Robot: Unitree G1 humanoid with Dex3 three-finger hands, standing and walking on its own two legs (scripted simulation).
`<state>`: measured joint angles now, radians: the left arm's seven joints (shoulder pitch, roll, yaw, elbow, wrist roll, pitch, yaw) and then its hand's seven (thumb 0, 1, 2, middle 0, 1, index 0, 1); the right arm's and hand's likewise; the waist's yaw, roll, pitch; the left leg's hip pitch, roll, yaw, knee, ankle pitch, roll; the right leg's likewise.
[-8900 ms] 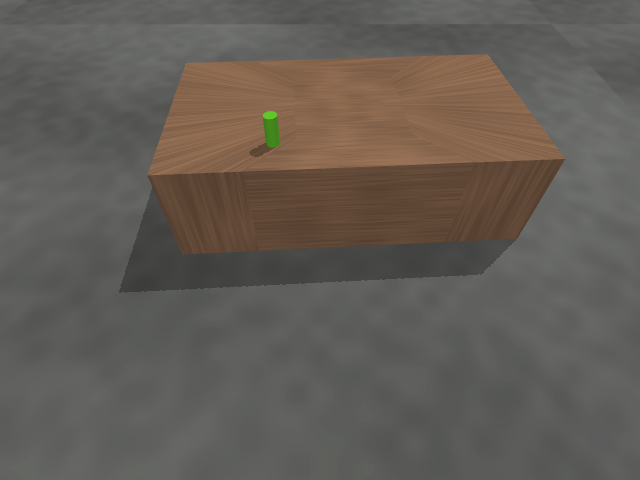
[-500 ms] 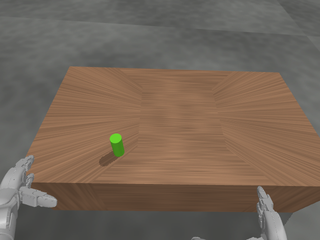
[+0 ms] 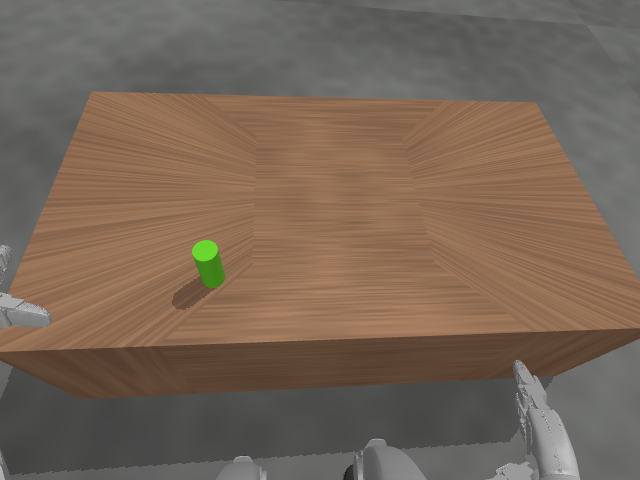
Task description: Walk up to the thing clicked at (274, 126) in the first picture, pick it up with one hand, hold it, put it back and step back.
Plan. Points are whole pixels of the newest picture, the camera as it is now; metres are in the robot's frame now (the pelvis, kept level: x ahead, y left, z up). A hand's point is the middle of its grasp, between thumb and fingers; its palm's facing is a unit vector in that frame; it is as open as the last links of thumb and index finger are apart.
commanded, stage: go down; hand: left
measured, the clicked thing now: (209, 265) +0.52 +0.19 -0.25
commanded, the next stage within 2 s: approach in 0.78 s
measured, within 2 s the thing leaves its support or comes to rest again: neither
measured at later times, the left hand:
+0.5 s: hand (12, 239) +0.40 +0.37 +0.04, palm faces +0.19 -0.98 -0.08, open 17.3 cm
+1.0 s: hand (5, 220) +0.42 +0.38 +0.05, palm faces +0.20 -0.98 -0.05, open 17.4 cm
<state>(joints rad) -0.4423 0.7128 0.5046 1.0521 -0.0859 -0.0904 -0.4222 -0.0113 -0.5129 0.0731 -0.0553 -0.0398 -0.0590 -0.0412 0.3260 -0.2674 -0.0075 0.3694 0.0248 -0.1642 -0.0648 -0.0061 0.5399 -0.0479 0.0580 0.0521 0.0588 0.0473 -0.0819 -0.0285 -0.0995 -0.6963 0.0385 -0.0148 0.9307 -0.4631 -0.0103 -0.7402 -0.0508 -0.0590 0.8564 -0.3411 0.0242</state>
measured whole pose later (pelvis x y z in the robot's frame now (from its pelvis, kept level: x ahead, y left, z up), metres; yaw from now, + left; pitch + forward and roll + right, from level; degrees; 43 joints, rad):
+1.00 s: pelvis +0.00 +0.01 -0.02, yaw -1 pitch +18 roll -3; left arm -0.65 0.86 0.60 1.19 -0.11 -0.18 -0.49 -0.01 -0.52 0.06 -0.06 -0.04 -0.05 -0.05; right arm 0.36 -0.28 0.02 0.23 0.01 -0.15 -0.05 0.00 0.53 -0.05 0.06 0.05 0.06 0.05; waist -0.14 -0.03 -0.13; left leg -0.86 0.05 -0.03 1.05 -0.51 0.00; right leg -0.89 -0.04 -0.06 0.93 -0.36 0.03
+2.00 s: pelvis -0.06 +0.00 -0.18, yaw -3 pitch +33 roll -6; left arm -0.80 0.71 0.56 1.18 0.00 -0.57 -0.16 -0.01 -0.45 0.02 -0.06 -0.05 -0.08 -0.03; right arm 0.48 -0.34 -0.12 -0.41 -0.06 -0.12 0.07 0.00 0.53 -0.05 0.07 0.05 0.07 0.05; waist -0.42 -0.06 -0.14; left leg -1.66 0.04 -0.10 1.73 -0.65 -0.01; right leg -1.68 -0.05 -0.08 1.58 -0.48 0.02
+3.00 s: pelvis -0.06 +0.01 -0.19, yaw -4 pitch +35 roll -7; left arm -0.91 0.74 0.50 1.26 0.07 -0.59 0.02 -0.01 -0.35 0.31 -0.67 -0.51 -0.68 -0.50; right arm 0.46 -0.37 -0.12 -0.55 -0.04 -0.03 0.11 0.00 0.50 -0.05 0.07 0.05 0.07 0.05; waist -0.48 -0.07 -0.14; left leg -1.71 0.04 -0.08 1.76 -0.67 0.00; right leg -1.72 -0.05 -0.07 1.60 -0.49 0.04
